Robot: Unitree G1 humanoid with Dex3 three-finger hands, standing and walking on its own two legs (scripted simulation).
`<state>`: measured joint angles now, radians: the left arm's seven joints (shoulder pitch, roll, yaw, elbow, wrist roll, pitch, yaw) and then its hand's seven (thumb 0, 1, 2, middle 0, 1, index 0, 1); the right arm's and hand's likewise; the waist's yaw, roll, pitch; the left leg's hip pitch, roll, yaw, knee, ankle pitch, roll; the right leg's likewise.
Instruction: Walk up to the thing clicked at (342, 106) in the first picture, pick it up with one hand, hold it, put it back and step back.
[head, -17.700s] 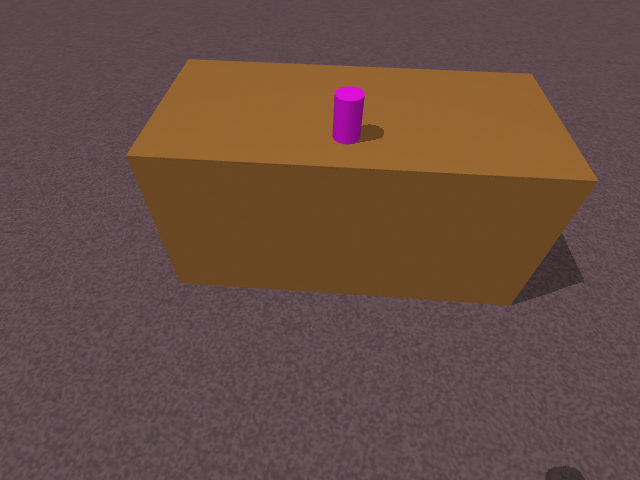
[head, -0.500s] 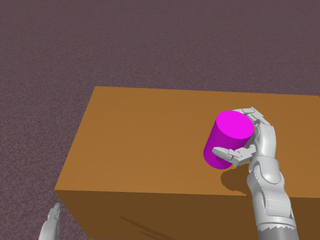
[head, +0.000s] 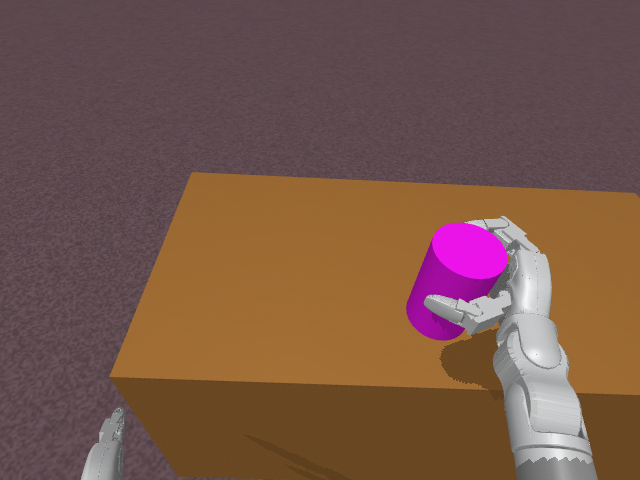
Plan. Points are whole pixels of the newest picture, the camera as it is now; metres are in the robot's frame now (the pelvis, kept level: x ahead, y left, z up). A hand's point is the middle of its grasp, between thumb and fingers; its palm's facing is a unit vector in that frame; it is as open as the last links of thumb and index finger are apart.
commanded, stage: hold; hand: right
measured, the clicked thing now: (450, 284) +0.33 -0.15 +0.11
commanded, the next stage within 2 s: crouch in 0.36 s
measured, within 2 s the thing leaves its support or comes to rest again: neither
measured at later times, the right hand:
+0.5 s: hand (466, 277) +0.33 -0.17 +0.13, palm faces +0.22 +0.98 +0.02, open 11.3 cm
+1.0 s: hand (463, 279) +0.38 -0.20 +0.06, palm faces +0.24 +0.97 +0.03, open 11.3 cm
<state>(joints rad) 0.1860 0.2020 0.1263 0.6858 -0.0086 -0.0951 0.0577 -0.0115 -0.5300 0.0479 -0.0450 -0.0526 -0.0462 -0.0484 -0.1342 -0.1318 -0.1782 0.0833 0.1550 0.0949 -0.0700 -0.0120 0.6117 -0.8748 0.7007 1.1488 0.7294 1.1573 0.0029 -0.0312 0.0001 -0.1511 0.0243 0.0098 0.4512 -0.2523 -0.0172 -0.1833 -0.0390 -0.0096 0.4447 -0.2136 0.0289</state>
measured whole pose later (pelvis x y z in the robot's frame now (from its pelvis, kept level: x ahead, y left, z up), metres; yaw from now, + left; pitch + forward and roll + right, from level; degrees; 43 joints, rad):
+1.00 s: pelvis -0.01 +0.00 -0.01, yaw +1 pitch +3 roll +0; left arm 0.18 0.22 0.11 0.62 0.00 -0.12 0.07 -0.01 -0.54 0.06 -0.04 -0.04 -0.04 -0.04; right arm -0.39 -0.26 -0.31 0.66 0.15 -0.21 0.00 -0.01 0.61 -0.86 0.73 1.11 0.76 1.11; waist 0.07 0.03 0.00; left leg -0.35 0.01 0.00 0.58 -0.28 -0.01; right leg -0.38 -0.05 -0.01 0.57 -0.24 0.03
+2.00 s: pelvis -0.02 -0.01 -0.07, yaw +2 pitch +17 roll +2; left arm 0.36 0.22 0.05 0.16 0.04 -0.08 0.01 -0.01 -0.55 0.06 -0.05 -0.05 -0.05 -0.05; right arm -0.64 -0.44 -0.48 1.05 0.09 -0.42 0.09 -0.01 0.61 -0.87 0.71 1.13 0.74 1.13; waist 0.15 0.04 -0.11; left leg -0.83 0.00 0.00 0.97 -0.43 -0.03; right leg -0.89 -0.07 0.01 1.01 -0.42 0.02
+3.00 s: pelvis -0.02 -0.01 -0.11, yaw +2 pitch +22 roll +4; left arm 0.41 0.25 0.05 -0.06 0.07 -0.01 -0.02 -0.01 -0.53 0.05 -0.05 -0.04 -0.05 -0.04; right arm -0.64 -0.49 -0.55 1.07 0.07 -0.52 0.11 0.00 0.61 -0.84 0.73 1.11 0.76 1.11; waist 0.21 0.02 -0.14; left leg -1.06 -0.01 0.04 1.18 -0.51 -0.02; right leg -1.13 -0.07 0.06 1.24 -0.51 0.03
